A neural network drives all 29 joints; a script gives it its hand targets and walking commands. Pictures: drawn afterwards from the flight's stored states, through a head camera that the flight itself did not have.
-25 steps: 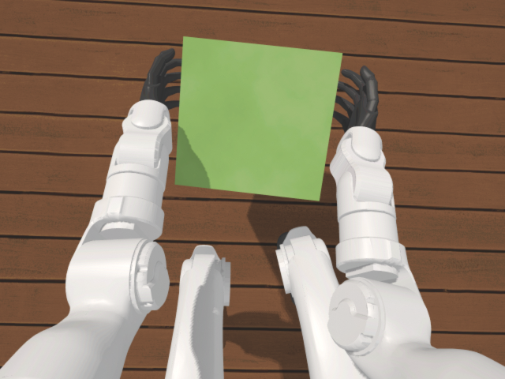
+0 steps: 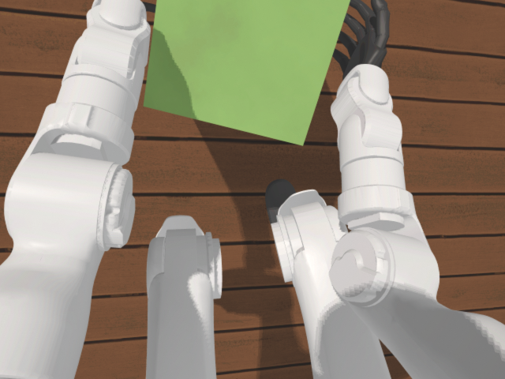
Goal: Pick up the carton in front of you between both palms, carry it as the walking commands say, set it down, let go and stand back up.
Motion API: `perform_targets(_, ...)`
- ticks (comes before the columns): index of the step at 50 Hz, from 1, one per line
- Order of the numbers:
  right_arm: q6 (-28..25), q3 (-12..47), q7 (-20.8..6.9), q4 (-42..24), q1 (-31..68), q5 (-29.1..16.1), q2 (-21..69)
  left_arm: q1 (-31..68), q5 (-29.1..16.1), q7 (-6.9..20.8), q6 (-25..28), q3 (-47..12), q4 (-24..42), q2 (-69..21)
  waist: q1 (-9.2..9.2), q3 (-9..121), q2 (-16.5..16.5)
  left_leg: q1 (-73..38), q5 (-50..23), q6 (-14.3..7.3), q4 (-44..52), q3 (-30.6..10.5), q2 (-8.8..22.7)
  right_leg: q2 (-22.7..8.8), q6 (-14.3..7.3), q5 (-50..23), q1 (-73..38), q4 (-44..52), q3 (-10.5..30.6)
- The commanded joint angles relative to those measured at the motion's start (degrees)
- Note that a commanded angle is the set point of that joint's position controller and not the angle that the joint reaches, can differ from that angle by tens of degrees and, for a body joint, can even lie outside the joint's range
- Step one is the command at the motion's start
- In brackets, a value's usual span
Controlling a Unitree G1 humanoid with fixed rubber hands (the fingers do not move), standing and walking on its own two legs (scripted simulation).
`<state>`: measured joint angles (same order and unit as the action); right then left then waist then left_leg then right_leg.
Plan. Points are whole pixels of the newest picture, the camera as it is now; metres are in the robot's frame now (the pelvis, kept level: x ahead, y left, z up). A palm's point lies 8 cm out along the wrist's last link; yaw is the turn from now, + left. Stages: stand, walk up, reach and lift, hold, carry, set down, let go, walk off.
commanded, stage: set down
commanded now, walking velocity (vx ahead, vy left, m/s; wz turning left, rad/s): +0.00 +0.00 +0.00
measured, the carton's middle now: (242, 48) +0.53 -0.05 -0.27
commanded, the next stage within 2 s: none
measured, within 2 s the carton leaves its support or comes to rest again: rests again in 0.88 s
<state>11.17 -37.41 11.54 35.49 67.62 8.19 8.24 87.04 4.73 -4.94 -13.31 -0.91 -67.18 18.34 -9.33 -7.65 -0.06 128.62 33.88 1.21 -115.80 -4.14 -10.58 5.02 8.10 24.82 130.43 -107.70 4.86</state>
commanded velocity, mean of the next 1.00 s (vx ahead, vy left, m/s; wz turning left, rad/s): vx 0.00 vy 0.00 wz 0.00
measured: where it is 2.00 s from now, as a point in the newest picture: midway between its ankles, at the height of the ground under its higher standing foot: (239, 258)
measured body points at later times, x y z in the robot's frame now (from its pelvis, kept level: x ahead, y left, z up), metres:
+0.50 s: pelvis +0.00 +0.00 -0.03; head +0.36 +0.04 +0.24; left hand +0.59 +0.08 -0.20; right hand +0.50 -0.20 -0.18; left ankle +0.08 +0.10 -0.39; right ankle +0.14 -0.15 -0.39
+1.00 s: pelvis +0.02 +0.00 -0.04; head +0.38 +0.05 +0.22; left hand +0.59 +0.09 -0.23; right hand +0.51 -0.21 -0.21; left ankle +0.08 +0.10 -0.39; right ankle +0.14 -0.15 -0.39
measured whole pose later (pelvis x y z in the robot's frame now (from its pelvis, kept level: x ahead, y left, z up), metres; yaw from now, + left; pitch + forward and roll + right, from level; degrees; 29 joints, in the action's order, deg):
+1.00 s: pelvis +0.02 +0.00 -0.04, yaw -3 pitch +44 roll -8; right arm 9.2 -41.5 4.5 50.4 72.5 9.1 0.0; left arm 88.4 14.2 2.2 -9.9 7.2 -69.3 17.0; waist -8.5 -11.0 -2.5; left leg 130.7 39.3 -1.6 -126.4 -3.5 -6.3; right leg 4.9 8.0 29.7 132.0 -117.0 1.9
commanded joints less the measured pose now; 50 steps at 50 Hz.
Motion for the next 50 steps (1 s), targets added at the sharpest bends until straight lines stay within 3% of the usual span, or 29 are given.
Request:
perform_targets(1, -1.25, 25.81, -11.68, 1.28, 33.2, -5.87, 34.34, 28.8, -6.5, 11.88, 5.47, -11.07, 10.51, -45.43, -3.2, 70.57, 13.24, -32.96, -19.67, 0.35, 12.25, 3.66, 2.88, 0.94, -2.51, -19.75, -41.83, -0.77, -12.45)
perform_targets(4, -0.91, 23.23, -12.0, 4.09, 32.54, -6.64, 35.28, 28.62, -4.99, 12.01, 5.39, -10.43, 8.23, -43.99, -2.37, 67.75, 14.5, -31.69, -20.77, -0.1, 11.23, 2.76, 3.57, 1.08, -2.44, -19.67, -39.35, -2.51, -12.32)
perform_targets(10, -0.57, 21.53, -13.7, 6.06, 32.23, -4.75, 36.0, 22.77, -1.4, 13.01, 5.23, -5.48, 3.92, -45.36, -0.22, 58.87, 11.93, -27.46, -22.45, -1.35, 9.85, 1.93, 3.6, 1.86, -2.23, -19.33, -33.44, -3.67, -11.87)
perform_targets(24, 0.09, 13.9, -14.78, 11.94, 28.82, -0.85, 29.56, 18.87, 3.54, 14.02, 3.85, -0.06, -0.8, -37.59, 0.6, 47.49, 10.22, -20.41, -14.74, -3.0, 8.88, 1.05, 4.07, 1.82, -2.62, -12.04, -26.59, -4.8, -11.16)
perform_targets(35, -0.15, 11.86, -15.63, 14.02, 26.67, -0.96, 26.58, 13.64, 7.34, 14.34, 3.16, 2.46, -3.39, -33.68, 3.56, 42.29, 8.92, -19.15, -16.49, -3.92, 7.3, 0.36, 4.94, 2.07, -2.38, -11.71, -22.89, -6.15, -10.44)
perform_targets(50, -1.43, 9.2, -15.6, 16.79, 21.91, -0.66, 21.63, 10.09, 7.77, 14.99, 3.41, 1.7, -4.11, -31.82, 2.96, 37.58, 10.4, -19.8, -21.98, -4.22, 4.91, -1.69, 5.69, 2.33, -2.54, -12.35, -17.36, -8.01, -10.08)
